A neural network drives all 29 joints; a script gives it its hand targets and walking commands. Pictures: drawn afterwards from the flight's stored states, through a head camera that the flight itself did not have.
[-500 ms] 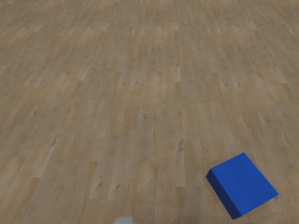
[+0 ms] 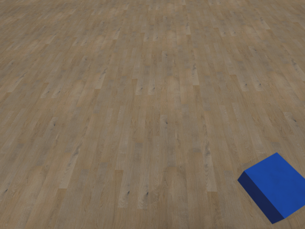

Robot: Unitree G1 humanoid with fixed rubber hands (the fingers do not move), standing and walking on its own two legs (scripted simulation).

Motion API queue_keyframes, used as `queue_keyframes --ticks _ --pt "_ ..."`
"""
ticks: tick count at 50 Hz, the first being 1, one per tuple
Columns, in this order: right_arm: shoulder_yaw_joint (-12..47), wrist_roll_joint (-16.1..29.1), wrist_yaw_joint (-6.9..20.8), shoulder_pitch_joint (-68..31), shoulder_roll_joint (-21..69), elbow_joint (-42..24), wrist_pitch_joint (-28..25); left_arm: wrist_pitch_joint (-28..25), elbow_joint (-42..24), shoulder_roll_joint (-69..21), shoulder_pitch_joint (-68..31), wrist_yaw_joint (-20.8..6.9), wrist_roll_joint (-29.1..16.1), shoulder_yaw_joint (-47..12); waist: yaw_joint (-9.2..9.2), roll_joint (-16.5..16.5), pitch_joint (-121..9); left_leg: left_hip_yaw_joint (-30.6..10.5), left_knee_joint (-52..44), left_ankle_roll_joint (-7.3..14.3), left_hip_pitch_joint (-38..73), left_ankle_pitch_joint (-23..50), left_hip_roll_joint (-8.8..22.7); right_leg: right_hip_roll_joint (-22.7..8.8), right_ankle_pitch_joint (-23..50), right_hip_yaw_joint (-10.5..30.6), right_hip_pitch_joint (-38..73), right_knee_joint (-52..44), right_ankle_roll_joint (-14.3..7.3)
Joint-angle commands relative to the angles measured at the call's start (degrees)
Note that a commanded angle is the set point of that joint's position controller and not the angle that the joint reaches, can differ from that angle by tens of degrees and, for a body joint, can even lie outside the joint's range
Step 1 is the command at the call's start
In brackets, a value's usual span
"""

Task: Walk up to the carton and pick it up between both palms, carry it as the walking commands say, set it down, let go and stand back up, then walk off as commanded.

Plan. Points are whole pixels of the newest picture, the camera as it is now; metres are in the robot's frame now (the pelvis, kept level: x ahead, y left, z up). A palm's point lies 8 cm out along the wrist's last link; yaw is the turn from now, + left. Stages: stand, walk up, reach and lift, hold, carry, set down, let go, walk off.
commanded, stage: walk off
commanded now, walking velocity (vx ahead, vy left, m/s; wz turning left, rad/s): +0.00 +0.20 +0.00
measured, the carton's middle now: (274, 186) +0.43 -0.61 -0.69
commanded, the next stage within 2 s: stand in 1.32 s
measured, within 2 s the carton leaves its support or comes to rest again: neither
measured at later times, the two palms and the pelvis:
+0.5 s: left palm out of the picture -0.02 +0.43 -0.13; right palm out of the picture +0.03 -0.09 -0.11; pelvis -0.02 +0.16 +0.01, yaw +1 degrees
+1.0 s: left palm out of the picture -0.06 +0.52 -0.11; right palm out of the picture +0.01 +0.03 -0.13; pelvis -0.03 +0.28 +0.02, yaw +0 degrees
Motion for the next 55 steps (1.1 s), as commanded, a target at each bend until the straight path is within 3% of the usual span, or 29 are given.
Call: queue_keyframes --ticks 1,2,4,7,9,12,15,16,17,18,19,20,21,23,25,26,29,30,35,36,37,38,39,41,43,47,50,53,55 --pt "-2.58 -1.94 0.71 -3.28 -7.79 -5.14 0.37 0.43 1.93 15.09 11.48 1.2 0.28 3.72 4.23 -11.07 2.95 -11.41 26.9 -5.56 -14.83 -7.46 6.6 -28.88 18.57 28.58 2.49 -20.67 -14.42" --pt "-3.3 -0.98 1.4 -2.72 -7.6 -4.99 0.22 -0.02 0.22 12.94 7.43 0.85 0.39 3.08 1.92 -8.83 3.26 -13.23 29.1 -7.02 -15.13 -3.27 5.58 -22.6 12.45 22.73 0.49 -20.43 -10.99" --pt "-3.58 -1.38 1.9 2.27 -5.0 -2.88 0.12 -1.02 -1.71 14.59 1.69 1.17 0.5 3.78 -1.57 -6.65 2.97 -12.96 31.12 -8.46 -13.35 1.06 5.28 -18.78 12.79 14.51 -0.35 -19.88 -7.11" --pt "-3.69 -1.24 2.82 1.71 -3.91 -4.36 0.73 -1.34 -0.87 14.03 2.25 0.61 0.86 3.79 -1.11 -10.69 1.1 -8.51 23.65 -10.54 -9.17 6.01 6.28 -13.84 8.67 6.17 -2.12 -18.67 -3.15" --pt "-3.03 -0.98 4.2 -2.21 -2.42 -5.91 1.2 -1.4 0.42 11.37 7.13 -0.3 0.43 3.96 1.75 -17.4 1.1 -6.2 14.55 -11.21 -9.92 4.73 8.24 -14.19 11.72 7.13 1.52 -17.31 -3.61" --pt "-3.13 -0.81 3.18 -3.23 -2.23 -6.68 0.9 -1.54 2.02 15.29 10.12 -0.47 1.17 5.22 3.91 -14.91 1.01 -2.21 4.62 -11.28 -4.49 -0.11 7.49 -14.65 12.04 8.21 1.54 -16.8 -3.66" --pt "-4.07 -0.17 2.47 2.98 -4.71 -4.42 0.25 0.23 1.56 17.54 7.3 -0.23 0.92 6.31 0.22 -14.32 0.49 -1.79 -9.7 -9.24 5.14 3.44 7.66 -15.91 13.77 9.67 -1.22 -11.83 -2.77" --pt "-4.52 -0.57 2.18 7.63 -6.54 -2.4 -0.04 0.41 1.43 15.87 7.12 -0.4 0.76 5.73 -1.14 -8.87 -2.42 -0.62 -13.55 -8.8 12.45 6.11 5.51 -13.94 12.15 7.59 -4.76 -5.7 -0.7" --pt "-5.17 -1.35 2.57 11.12 -9.27 -1.63 -0.54 0.18 1.1 13.4 10.1 -0.91 1.03 5.45 -2.24 3.41 -4.52 -9.0 -20.77 -7.01 19.18 5.58 13.44 -8.66 2.58 2.05 -11.65 4.04 2.01" --pt "-5.9 -1.42 1.68 9.48 -14.6 -2.85 -1.1 0.48 -2.44 8.76 3.88 -0.78 0.2 4.31 -4.61 19.77 -3.64 -21.63 -22.73 -0.18 16.8 13.17 24.3 0.54 -16.18 -2.1 -22.4 17.91 3.96" --pt "-5.83 -1.13 1.26 9.11 -15.15 -3.37 -1.56 0.8 -3.34 8.46 0.69 0.36 0.31 3.65 -5.97 18.05 -4.24 -23.35 -22.23 3.3 9.22 16.37 24.94 -0.03 -19.82 8.86 -18.12 28.77 1.97" --pt "-4.92 -1.37 1.09 5.14 -12.32 -4.21 -1.86 1.34 -2.54 7.89 1.36 0.07 -0.11 3.33 -3.31 10.73 -2.05 -16.53 -20.51 3.43 5.68 15.35 22.86 -1.75 -16.51 11.24 -17.38 32.52 0.5" --pt "-4.14 -2.05 0.62 0.14 -11.4 -4.89 -1.54 1.58 -0.81 9.54 4.56 -0.09 -0.61 3.73 -0.47 8.53 -0.96 -11.37 -18.22 2.53 3.62 19.89 19.82 -1.66 -11.89 10.54 -16.53 33.68 0.39" --pt "-2.92 -1.59 0.12 -1.11 -9.05 -5.99 -1.11 1.39 0.72 8.87 8.63 -0.31 0.13 4.03 2.06 4.84 -2.97 -11.6 -15.91 2.48 6.48 25.26 17.28 -0.89 -8.12 7.0 -16.2 34.89 1.7" --pt "-2.23 -1.11 -0.01 -1.24 -7.99 -5.72 -1.21 1.36 0.78 8.76 6.98 -0.5 0.48 3.79 1.36 4.73 -3.64 -9.31 -16.33 3.88 6.1 26.75 16.93 -1.81 -7.02 3.53 -13.89 29.92 2.52" --pt "-2.1 -1.15 -0.11 0.06 -6.92 -5.72 -1.26 1.42 0.45 8.77 4.93 -0.04 0.36 3.41 -0.44 2.87 -2.32 -10.44 -16.8 4.81 4.16 24.81 16.6 -0.98 -7.86 1.9 -12.69 27.62 3.03" --pt "-1.68 -1.74 -0.82 0.82 -8.0 -4.06 -1.36 1.79 0.16 6.6 4.69 0.56 -0.05 1.95 -0.76 6.94 -2.5 -16.46 -17.22 7.53 9.0 22.63 20.84 -2.05 -10.88 2.9 -12.49 19.53 1.85" --pt "-1.65 -1.35 -1.15 2.58 -6.92 -3.01 -1.27 1.41 0.67 5.37 5.31 0.56 -0.39 1.49 -0.41 3.83 -1.8 -16.58 -16.73 8.51 8.15 25.84 20.18 -2.24 -11.28 2.74 -10.13 16.73 1.44" --pt "-1.54 -0.28 -0.59 3.34 -8.49 -1.58 -0.53 1.35 1.52 8.0 7.4 1.05 -0.91 1.28 0.39 -1.01 -2.93 -16.35 -18.06 5.24 4.01 20.41 18.41 -1.22 -4.89 1.1 1.19 0.28 -0.76" --pt "-1.27 0.11 -0.34 1.3 -7.26 -1.8 -0.12 1.11 1.74 6.57 9.98 0.58 -1.27 1.34 3.65 -2.58 -1.36 -15.11 -17.49 2.9 -2.33 12.68 16.54 -3.05 2.45 1.81 7.0 -7.18 -1.63" --pt "-1.49 0.77 -0.36 1.08 -7.15 -2.7 -0.26 0.46 2.85 9.97 13.93 0.69 0.19 1.85 4.24 -10.21 -1.9 -12.37 -10.14 -0.83 -8.22 7.01 12.84 -11.69 2.44 12.4 13.52 -15.8 -2.33" --pt "-1.15 0.23 0.28 1.33 -4.11 -4.16 -0.94 0.36 1.82 12.4 14.6 0.5 0.97 1.96 4.45 -22.29 -0.46 -6.33 2.46 -4.28 -19.6 -5.31 6.8 -27.99 2.15 29.85 17.88 -21.99 -5.98" --pt "-2.67 -1.12 0.81 -2.52 -8.34 -4.8 -0.31 0.55 1.78 13.51 11.57 1.13 0.42 3.02 3.95 -19.82 6.73 -6.32 14.6 -5.55 -18.44 -9.33 5.19 -31.48 18.27 29.68 5.05 -21.02 -12.68" --pt "-3.0 -0.74 1.28 0.19 -6.68 -3.43 -0.41 -1.3 1.05 11.39 8.59 1.58 0.5 2.24 1.0 -7.43 3.27 -10.52 23.53 -7.51 -13.7 -2.45 5.19 -23.35 23.36 19.47 3.16 -19.64 -10.07" --pt "-3.39 -1.39 2.45 2.89 -5.37 -2.4 -0.57 -1.72 0.03 10.21 4.23 1.09 -0.4 1.98 -1.48 -7.76 1.98 -12.26 26.85 -8.95 -15.43 2.06 5.17 -18.76 26.09 13.12 4.65 -18.51 -6.82" --pt "-3.74 -0.87 2.96 -1.54 -3.28 -3.73 0.71 -2.64 1.88 10.95 9.74 0.95 0.23 2.23 1.29 -9.54 -2.07 -7.94 22.0 -11.73 -15.0 3.13 5.46 -16.62 37.92 7.51 10.92 -11.98 -4.93" --pt "-2.41 -0.66 3.26 -5.26 -0.51 -6.2 0.89 -2.13 3.15 13.35 10.72 0.48 1.36 3.83 2.89 -20.22 0.9 -4.29 10.01 -12.14 -10.39 3.04 8.4 -15.41 28.75 5.86 6.85 -13.2 -3.49" --pt "-3.02 -0.04 3.74 -4.94 -1.93 -5.99 0.88 -0.86 2.3 17.21 9.42 -0.15 1.13 5.92 3.83 -14.3 2.26 -0.29 0.76 -11.52 -1.13 0.34 7.43 -16.44 15.22 7.36 -1.88 -15.21 -2.76" --pt "-3.87 -0.21 3.05 4.33 -4.81 -3.63 0.32 -0.26 1.63 17.43 8.4 -0.56 1.01 6.11 -0.6 -13.73 0.65 -0.39 -9.32 -9.17 8.48 4.13 6.86 -15.37 10.99 6.26 -5.25 -8.87 -0.65"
